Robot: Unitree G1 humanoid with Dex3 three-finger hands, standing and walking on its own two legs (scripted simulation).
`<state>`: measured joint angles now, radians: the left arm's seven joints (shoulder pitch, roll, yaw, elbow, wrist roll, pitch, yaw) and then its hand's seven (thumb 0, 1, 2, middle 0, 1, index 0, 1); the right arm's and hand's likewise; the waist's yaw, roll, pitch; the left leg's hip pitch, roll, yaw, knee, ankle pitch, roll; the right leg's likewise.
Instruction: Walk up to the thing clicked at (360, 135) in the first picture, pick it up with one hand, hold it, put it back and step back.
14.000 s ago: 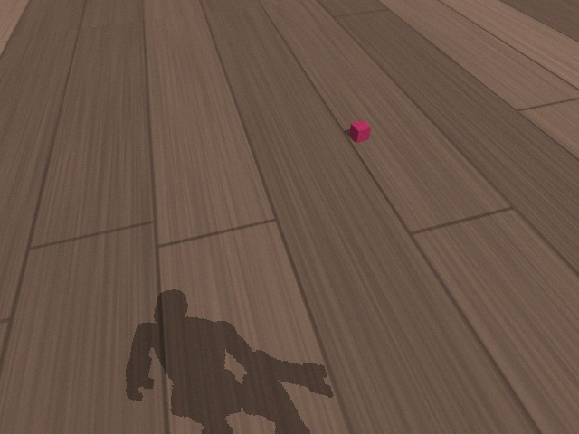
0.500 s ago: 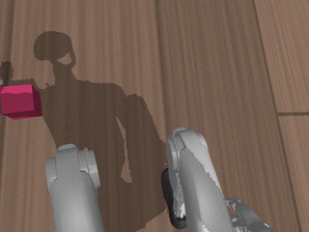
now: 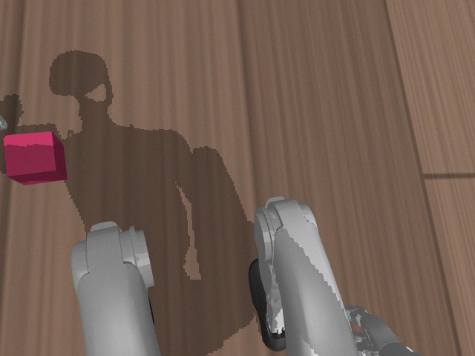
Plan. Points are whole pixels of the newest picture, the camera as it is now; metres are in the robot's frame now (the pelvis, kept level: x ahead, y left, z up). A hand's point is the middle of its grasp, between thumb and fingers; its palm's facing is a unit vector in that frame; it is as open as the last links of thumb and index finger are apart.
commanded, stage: rise first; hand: left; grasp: from above
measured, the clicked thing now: (37, 159) +0.47 +0.34 -0.28
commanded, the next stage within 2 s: approach in 0.28 s
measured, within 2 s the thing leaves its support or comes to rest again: neither
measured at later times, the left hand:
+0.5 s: hand out of the picture +0.41 +0.37 -0.15, palm faces -0.45 -0.08 -0.89, open 13.3 cm
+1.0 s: hand (15, 148) +0.45 +0.33 -0.16, palm faces -0.48 -0.07 -0.88, open 13.5 cm
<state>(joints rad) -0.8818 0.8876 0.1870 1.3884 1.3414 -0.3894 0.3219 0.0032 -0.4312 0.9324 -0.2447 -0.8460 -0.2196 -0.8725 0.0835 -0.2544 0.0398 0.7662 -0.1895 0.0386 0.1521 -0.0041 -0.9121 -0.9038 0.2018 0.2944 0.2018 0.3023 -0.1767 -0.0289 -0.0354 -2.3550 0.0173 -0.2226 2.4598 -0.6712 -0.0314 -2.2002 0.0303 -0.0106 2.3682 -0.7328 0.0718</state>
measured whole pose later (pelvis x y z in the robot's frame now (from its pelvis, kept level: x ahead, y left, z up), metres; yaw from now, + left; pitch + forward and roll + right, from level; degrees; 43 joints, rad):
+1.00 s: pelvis +0.00 +0.00 +0.01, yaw +0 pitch +32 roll -10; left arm -0.97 0.85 0.14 1.48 1.30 -0.24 0.33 0.00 -0.42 0.92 -0.20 -0.89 -0.20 -0.88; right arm 0.16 -0.27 0.10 0.71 -0.15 -0.01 0.14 0.00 -0.90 -0.89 0.20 0.29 0.20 0.30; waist -0.27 0.00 -0.02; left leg -2.36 0.03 -0.22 2.43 -0.65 -0.03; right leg -2.22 0.04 -0.01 2.33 -0.70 0.09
